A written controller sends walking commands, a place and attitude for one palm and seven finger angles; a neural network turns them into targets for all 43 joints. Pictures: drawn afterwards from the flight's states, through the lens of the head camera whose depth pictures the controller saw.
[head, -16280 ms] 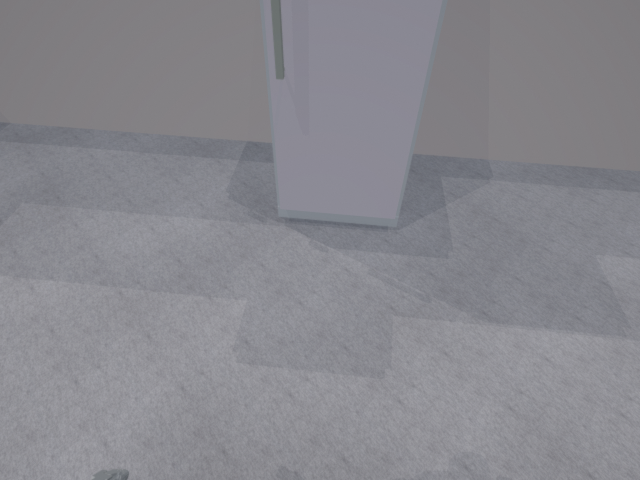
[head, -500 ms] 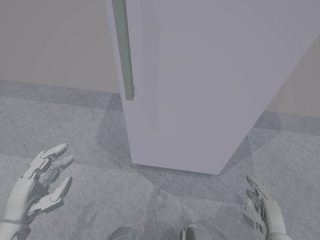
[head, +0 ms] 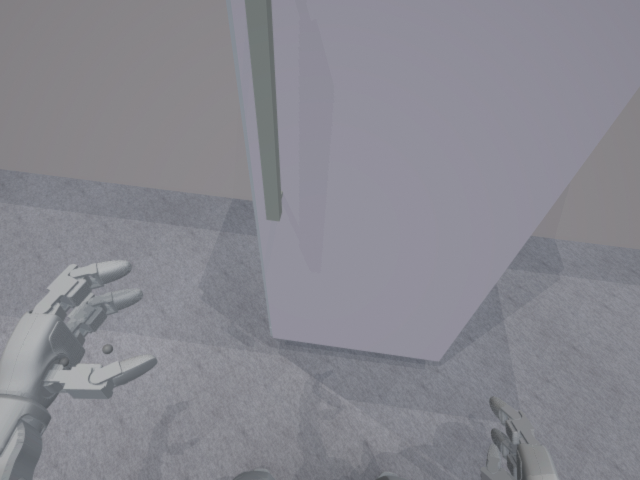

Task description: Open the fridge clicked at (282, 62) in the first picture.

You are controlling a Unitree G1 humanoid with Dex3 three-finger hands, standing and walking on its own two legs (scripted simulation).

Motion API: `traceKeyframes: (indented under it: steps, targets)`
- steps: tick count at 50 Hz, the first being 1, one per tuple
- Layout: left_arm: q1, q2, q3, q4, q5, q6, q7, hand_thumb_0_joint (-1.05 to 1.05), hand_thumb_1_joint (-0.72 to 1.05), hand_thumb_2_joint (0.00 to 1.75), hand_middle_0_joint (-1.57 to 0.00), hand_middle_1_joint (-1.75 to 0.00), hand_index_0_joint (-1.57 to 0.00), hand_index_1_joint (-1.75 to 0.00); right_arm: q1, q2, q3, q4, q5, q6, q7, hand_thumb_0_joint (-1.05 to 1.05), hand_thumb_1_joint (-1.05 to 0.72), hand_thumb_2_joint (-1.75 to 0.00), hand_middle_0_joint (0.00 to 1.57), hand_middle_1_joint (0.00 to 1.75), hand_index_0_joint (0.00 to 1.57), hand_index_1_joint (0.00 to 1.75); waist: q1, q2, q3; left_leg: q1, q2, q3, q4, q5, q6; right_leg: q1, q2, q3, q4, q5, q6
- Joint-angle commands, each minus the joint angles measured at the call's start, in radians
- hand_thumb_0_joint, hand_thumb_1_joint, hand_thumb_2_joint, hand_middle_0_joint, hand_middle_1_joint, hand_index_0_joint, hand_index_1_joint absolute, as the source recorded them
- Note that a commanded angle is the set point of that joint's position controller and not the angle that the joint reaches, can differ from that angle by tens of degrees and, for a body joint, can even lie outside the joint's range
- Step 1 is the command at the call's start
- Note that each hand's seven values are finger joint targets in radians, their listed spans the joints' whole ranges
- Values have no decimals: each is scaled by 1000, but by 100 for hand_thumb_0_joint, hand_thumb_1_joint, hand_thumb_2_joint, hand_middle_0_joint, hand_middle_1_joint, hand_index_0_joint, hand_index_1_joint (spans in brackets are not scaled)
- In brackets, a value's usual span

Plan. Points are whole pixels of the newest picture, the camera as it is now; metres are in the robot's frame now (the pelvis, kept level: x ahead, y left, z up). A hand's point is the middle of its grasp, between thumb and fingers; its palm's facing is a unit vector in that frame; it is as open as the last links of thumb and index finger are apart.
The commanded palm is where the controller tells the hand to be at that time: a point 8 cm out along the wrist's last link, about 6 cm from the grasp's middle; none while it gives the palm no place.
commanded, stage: raise the hand to about handle height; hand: left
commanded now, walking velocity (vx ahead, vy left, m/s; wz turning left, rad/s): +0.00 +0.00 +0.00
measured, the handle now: (269, 89) +0.55 +0.12 +0.20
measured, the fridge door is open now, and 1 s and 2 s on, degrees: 0 0 0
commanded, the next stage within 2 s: move the hooked fingers beside the handle in 1.22 s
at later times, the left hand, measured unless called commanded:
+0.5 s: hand (76, 277) +0.27 +0.26 +0.15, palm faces +0.04 -1.00 -0.06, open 13.8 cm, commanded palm +0.24 +0.31 +0.16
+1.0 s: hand (84, 242) +0.29 +0.25 +0.18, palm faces +0.03 -1.00 -0.04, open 14.0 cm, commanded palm +0.26 +0.30 +0.19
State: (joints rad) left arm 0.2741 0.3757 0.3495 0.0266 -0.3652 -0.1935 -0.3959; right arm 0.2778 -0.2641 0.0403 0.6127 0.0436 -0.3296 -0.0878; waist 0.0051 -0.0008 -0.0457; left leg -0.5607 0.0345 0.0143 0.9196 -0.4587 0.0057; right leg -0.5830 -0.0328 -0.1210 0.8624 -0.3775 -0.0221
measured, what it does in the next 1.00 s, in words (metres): stands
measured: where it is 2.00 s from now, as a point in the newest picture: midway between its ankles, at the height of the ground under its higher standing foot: outside the picture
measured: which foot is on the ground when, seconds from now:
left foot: down 0.00-1.00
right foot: down 0.00-1.00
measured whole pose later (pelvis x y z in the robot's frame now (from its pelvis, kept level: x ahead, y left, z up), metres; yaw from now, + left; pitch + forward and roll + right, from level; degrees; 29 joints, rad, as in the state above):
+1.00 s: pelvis +0.01 -0.01 +0.04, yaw -1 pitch -2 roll +0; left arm -0.06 0.45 0.42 0.16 -0.35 0.11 -0.43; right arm 0.22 -0.28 0.05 0.64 0.08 -0.23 -0.13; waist 0.04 0.02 -0.01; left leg -0.22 0.04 0.04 0.58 -0.33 -0.01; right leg -0.26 -0.01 -0.10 0.56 -0.26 -0.03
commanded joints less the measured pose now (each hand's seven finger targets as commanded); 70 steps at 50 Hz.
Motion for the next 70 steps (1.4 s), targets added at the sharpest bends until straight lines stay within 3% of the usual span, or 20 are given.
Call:
traceKeyframes:
  steps: [1, 4, 6, 8, 16, 18, 21, 23, 27, 34, 36, 40, 47, 49, 52, 54, 57, 59, 66, 70]
  targets:
    - [-118, 220, 122, -210, -18, -67, 14, 0, -15, 45, -27, -98, -27, -98, -99, -153, -62, -153, 6, -62, -12, 0, -90, -90, 20, 30, 20, 30, 26, 61, -149, 62, -33, -68, -211, 203, -7, 185, 36, 72, -158, 76, 6]
    - [-158, 223, 123, -205, -22, -52, 6, 0, -22, 42, -28, -102, -28, -102, -104, -151, -61, -142, 10, -57, -17, 0, -90, -90, 20, 30, 20, 30, 24, 78, -133, 94, -33, -65, -234, 231, -9, 216, 34, 73, -179, 122, 6]
    - [-188, 256, 144, -224, -17, -45, 2, 0, -27, 40, -28, -105, -28, -105, -108, -155, -61, -134, 8, -54, -22, 0, -90, -90, 20, 30, 20, 30, 34, 113, -171, 136, -34, -62, -242, 293, -7, 261, 36, 70, -182, 187, 2]
    - [-201, 223, 113, -237, -23, -31, -6, 0, -31, 38, -29, -108, -29, -108, -114, -145, -56, -136, 12, -53, -22, 0, -90, -90, 20, 30, 20, 30, 32, 128, -162, 169, -33, -62, -262, 330, -10, 277, 38, 61, -193, 235, 3]
    - [-312, 279, 151, -156, -27, 62, -34, 0, -50, 30, -30, -120, -30, -120, -133, -150, -46, -118, 19, -31, -38, 0, -90, -90, 20, 30, 20, 30, 42, 85, -129, 227, -33, -49, -316, 366, -5, 350, 37, 68, -263, 301, 6]
    - [-352, 257, 133, -152, -30, 80, -41, 0, -50, 30, -30, -120, -30, -120, -143, -140, -41, -124, 21, -25, -39, 0, -90, -90, 20, 30, 20, 30, 40, 78, -129, 243, -33, -51, -338, 370, -5, 363, 36, 64, -277, 311, 7]
    - [-398, 304, 165, -137, -32, 96, -50, 0, -50, 30, -30, -120, -30, -120, -148, -146, -41, -116, 21, -16, -42, 0, -90, -90, 20, 30, 20, 30, 44, 70, -148, 272, -33, -42, -342, 394, 0, 393, 33, 79, -296, 345, 8]
    - [-434, 280, 143, -106, -35, 112, -57, 0, -50, 30, -30, -120, -30, -120, -154, -135, -33, -116, 24, -8, -42, 0, -90, -90, 20, 30, 20, 30, 38, 47, -118, 266, -32, -45, -361, 376, 0, 392, 31, 78, -314, 333, 10]
    - [-527, 330, 163, -111, -26, 137, -65, 0, -50, 30, -30, -120, -30, -120, -172, -139, -33, -121, 28, 4, -45, 0, -90, -90, 20, 30, 20, 30, 45, 85, -155, 295, -34, -40, -375, 378, 3, 422, 22, 93, -334, 331, 9]
    - [-600, 353, 173, -65, -17, 197, -51, 0, -50, 30, -30, -120, -30, -120, -188, -137, -25, -126, 37, 24, -49, 0, -90, -90, 20, 30, 20, 30, 47, 66, -122, 297, -35, -40, -411, 332, 3, 438, 19, 105, -380, 266, 10]
    - [-634, 395, 198, -62, -12, 214, -46, 0, -50, 30, -30, -120, -30, -120, -197, -143, -26, -129, 37, 27, -50, 0, -90, -90, 20, 30, 20, 30, 52, 62, -126, 299, -33, -37, -408, 327, 4, 446, 12, 123, -392, 249, 9]
    - [-556, 339, 164, -4, -16, 254, -57, 0, -50, 30, -30, -120, -30, -120, -191, -142, -32, -142, 44, 41, -41, 0, -90, -90, 20, 30, 20, 30, 52, 21, -105, 280, -35, -33, -416, 308, 4, 435, 9, 129, -401, 233, 14]
    - [-621, 373, 198, -111, -8, 225, -26, 0, -50, 30, -30, -120, -30, -120, -196, -139, -37, -148, 36, 39, -43, 0, -90, -90, 20, 30, 20, 30, 52, 55, -156, 315, -32, -27, -416, 341, 6, 454, 13, 127, -390, 264, 10]
    - [-604, 343, 180, -84, -8, 220, -20, 0, -50, 30, -30, -120, -30, -120, -190, -137, -34, -140, 39, 39, -46, 0, -90, -90, 20, 30, 20, 30, 46, 66, -107, 304, -35, -24, -424, 310, 4, 431, 20, 121, -400, 232, 11]
    - [-640, 374, 189, -104, 7, 219, -13, 0, -50, 30, -30, -120, -30, -120, -197, -139, -33, -141, 37, 37, -51, 0, -90, -90, 20, 30, 20, 30, 48, 88, -122, 316, -34, -26, -431, 297, 6, 431, 18, 123, -406, 205, 9]
    - [-618, 339, 166, -84, 6, 226, -15, 0, -50, 30, -30, -120, -30, -120, -195, -135, -31, -138, 39, 37, -53, 0, -90, -90, 20, 30, 20, 30, 43, 71, -107, 318, -36, -29, -441, 291, 5, 429, 26, 109, -409, 206, 10]
    - [-632, 353, 169, -112, 7, 227, -20, 0, -50, 30, -30, -120, -30, -120, -202, -136, -30, -139, 38, 35, -53, 0, -90, -90, 20, 30, 20, 30, 48, 108, -125, 335, -35, -30, -440, 321, 6, 445, 24, 109, -404, 248, 6]
    - [-607, 330, 157, -61, 1, 236, -27, 0, -50, 30, -30, -120, -30, -120, -190, -136, -28, -133, 40, 36, -54, 0, -90, -90, 20, 30, 20, 30, 42, 59, -93, 319, -35, -31, -446, 299, 6, 427, 30, 101, -411, 228, 10]
    - [-610, 356, 177, -66, -2, 241, -35, 0, -50, 30, -30, -120, -30, -120, -191, -145, -32, -130, 36, 39, -50, 0, -90, -90, 20, 30, 20, 30, 46, 63, -120, 339, -32, -32, -442, 334, 6, 441, 30, 101, -405, 271, 5]
    - [-709, 320, 128, -26, 4, 241, -31, 0, -50, 30, -30, -120, -30, -120, -185, -140, -29, -122, 41, 45, -56, 0, -90, -90, 20, 30, 20, 30, 24, 60, -94, 329, -35, -36, -447, 293, 5, 402, 33, 98, -415, 225, 8]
